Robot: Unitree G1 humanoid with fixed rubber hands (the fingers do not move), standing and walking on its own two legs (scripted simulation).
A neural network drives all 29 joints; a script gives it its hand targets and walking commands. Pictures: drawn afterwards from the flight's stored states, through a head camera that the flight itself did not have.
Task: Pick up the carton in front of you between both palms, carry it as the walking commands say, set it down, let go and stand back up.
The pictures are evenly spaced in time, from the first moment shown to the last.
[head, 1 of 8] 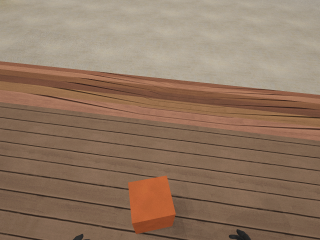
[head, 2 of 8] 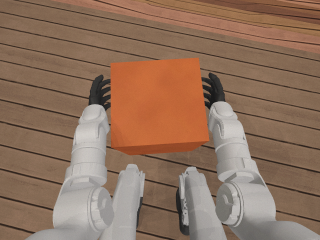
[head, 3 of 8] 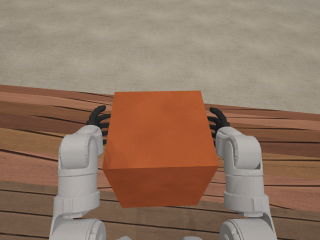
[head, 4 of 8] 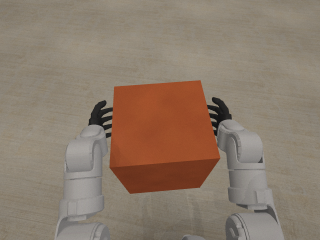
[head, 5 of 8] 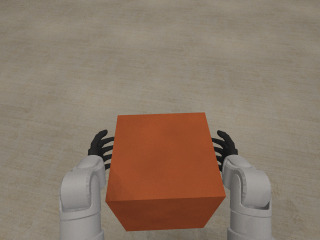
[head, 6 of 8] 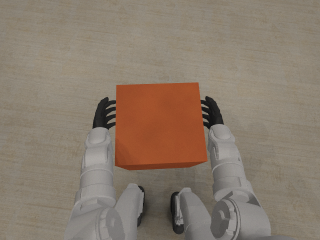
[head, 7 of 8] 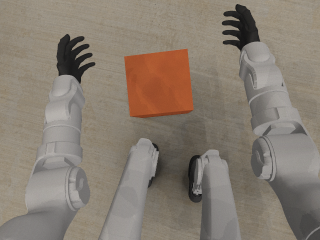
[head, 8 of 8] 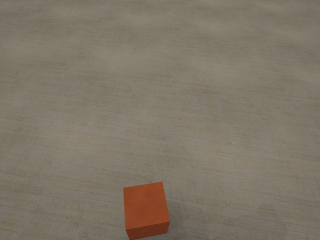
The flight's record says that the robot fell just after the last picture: no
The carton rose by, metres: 0.68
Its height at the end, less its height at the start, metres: -1.02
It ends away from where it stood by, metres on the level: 5.33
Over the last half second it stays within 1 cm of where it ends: yes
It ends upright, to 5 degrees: yes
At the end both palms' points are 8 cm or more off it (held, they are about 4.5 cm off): yes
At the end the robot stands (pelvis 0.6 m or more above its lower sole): yes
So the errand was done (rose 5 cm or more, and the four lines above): yes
